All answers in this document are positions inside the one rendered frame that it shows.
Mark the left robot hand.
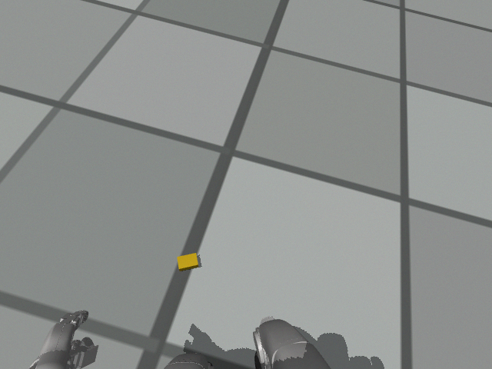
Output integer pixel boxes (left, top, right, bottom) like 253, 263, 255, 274
39, 311, 98, 369

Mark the left robot arm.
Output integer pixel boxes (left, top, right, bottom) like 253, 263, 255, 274
29, 351, 73, 369

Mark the small box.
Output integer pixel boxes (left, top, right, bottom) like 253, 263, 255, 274
177, 253, 198, 271

